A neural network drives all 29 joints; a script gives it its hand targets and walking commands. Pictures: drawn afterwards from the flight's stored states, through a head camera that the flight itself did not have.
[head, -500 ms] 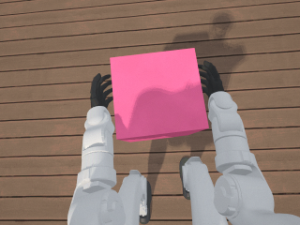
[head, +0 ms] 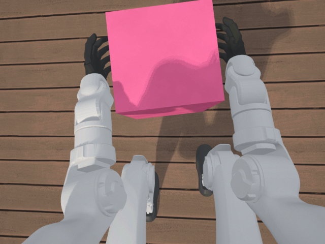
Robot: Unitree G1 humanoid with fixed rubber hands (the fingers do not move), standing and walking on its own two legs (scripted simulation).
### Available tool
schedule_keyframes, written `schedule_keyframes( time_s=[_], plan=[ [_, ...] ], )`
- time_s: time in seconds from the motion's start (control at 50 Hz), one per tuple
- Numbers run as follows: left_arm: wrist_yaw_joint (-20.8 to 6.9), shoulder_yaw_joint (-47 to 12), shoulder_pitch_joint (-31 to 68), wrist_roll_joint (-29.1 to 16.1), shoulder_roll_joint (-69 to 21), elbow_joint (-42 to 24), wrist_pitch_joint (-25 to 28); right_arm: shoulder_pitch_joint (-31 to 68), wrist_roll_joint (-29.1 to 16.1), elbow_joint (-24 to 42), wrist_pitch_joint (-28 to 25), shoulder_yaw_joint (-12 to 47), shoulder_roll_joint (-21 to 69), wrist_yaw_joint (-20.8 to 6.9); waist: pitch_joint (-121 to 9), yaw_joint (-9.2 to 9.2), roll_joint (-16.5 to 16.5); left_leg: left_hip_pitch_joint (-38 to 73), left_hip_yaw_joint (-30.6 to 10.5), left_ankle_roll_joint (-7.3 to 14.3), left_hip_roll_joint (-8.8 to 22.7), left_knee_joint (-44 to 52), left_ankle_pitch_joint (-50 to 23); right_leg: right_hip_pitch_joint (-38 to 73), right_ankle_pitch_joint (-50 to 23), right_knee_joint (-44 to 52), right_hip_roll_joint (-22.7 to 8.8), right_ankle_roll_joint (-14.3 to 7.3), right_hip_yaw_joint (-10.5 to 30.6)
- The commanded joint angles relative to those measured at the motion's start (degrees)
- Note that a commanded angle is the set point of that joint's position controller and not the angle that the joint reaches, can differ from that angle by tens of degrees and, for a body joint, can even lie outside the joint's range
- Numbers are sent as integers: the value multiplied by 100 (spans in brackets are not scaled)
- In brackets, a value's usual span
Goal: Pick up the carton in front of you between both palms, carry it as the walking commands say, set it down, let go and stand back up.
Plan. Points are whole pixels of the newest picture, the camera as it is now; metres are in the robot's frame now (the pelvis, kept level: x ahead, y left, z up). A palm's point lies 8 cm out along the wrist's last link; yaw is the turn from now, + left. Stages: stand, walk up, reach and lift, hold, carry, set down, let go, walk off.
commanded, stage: set down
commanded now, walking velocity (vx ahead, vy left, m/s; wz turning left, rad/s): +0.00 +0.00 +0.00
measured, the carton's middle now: (165, 73) +0.50 -0.02 -0.18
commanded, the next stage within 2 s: none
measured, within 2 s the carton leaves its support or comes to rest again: rests again in 1.68 s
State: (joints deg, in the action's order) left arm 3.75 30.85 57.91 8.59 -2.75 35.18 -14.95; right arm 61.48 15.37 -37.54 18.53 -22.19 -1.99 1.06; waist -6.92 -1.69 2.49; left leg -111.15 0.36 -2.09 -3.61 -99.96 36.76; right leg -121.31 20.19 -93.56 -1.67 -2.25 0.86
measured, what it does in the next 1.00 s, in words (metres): lowers itself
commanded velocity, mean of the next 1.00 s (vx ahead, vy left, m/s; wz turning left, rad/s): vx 0.00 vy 0.00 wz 0.00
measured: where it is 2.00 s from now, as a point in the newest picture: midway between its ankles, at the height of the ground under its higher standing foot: (177, 191)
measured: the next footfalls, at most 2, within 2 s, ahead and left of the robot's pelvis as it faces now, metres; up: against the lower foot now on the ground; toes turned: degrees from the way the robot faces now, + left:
none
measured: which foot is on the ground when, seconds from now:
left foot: down 0.00-1.00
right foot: down 0.00-1.00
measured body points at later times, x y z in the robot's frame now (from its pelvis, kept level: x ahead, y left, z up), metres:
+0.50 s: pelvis -0.01 +0.01 -0.10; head +0.35 -0.03 +0.15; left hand +0.53 +0.13 -0.26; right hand +0.55 -0.17 -0.27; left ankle +0.05 +0.13 -0.47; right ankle +0.14 -0.11 -0.47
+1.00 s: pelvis -0.02 +0.02 -0.13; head +0.35 -0.01 +0.11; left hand +0.53 +0.13 -0.30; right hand +0.55 -0.17 -0.30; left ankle +0.05 +0.13 -0.47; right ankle +0.14 -0.11 -0.47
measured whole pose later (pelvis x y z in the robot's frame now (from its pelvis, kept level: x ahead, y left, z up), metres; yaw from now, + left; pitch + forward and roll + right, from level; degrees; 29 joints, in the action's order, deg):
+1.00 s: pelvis -0.02 +0.02 -0.13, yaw +2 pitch +40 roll +3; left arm 9.0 19.2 79.2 -0.8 6.5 48.6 -12.5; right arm 86.7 3.4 -60.9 12.1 -16.0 -19.9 -1.0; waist 17.6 1.5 1.8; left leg -127.5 1.3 -2.0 -8.0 -127.0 39.9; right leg -137.2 21.7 -118.6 -3.6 -0.5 3.1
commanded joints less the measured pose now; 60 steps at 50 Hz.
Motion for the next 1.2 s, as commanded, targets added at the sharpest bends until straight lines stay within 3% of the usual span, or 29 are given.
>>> schedule_keyframes(
  time_s=[0.0, 0.16, 0.36, 0.48, 0.62, 0.78, 0.94, 1.18],
  plan=[
    [-1574, -3092, 3655, -675, -4701, 218, -43, 3104, -665, -289, -81, 2647, 4979, -963, -5874, 34, -822, -389, 377, -14, -723, 969, -1119, 6474, -1547, 3, 805, 254, 131],
    [-1569, -3003, 4222, -752, -4444, 342, -32, 3671, -753, -556, -118, 2519, 4596, -1021, -5612, 39, -809, -826, 425, -1, -668, 407, -983, 5827, -1355, -606, 745, 236, 12],
    [-1359, -3426, 5002, -1153, -4208, 287, 110, 4384, -1123, -881, -317, 2565, 3940, -1151, -5403, 204, -544, -561, 400, -78, -604, -294, -1172, 5017, -1445, -1551, 613, 156, -162],
    [-1195, -3781, 5562, -1455, -4053, 118, 251, 4408, -1454, -1314, -426, 2550, 3832, -1222, -5352, 276, -314, -282, 387, -116, -565, -676, -1492, 4861, -1804, -2102, 554, 98, -168],
    [-1079, -4240, 5811, -1752, -4234, -178, 307, 4531, -1796, -1186, -475, 2712, 4026, -1334, -5962, 392, -250, 252, 287, -117, -558, -980, -2212, 4960, -2521, -2534, 530, 77, -233],
    [-1020, -3824, 5659, -1477, -4200, 413, 399, 4507, -1667, -1748, -598, 2291, 3750, -1450, -4540, 438, 5, -144, 255, -51, -587, -1027, -1655, 3537, -1726, -2519, 498, 96, -261],
    [-1000, -3539, 5920, -1424, -3892, 652, 427, 4852, -1640, -2003, -721, 2075, 3300, -1446, -4016, 550, 55, -187, 259, -15, -568, -1071, -1144, 3373, -1193, -2535, 422, 58, -235],
    [-1228, -2832, 5378, -945, -3299, 1360, 279, 4518, -1378, -2622, -623, 1684, 2779, -1538, -2369, 397, 111, -935, 262, 76, -492, -1101, -355, 2952, -370, -2470, 414, -35, -85]
  ],
)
